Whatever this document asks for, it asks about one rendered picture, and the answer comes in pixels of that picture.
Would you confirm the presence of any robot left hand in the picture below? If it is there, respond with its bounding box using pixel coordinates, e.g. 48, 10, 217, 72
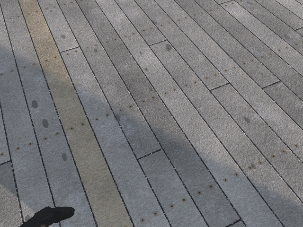
18, 206, 75, 227

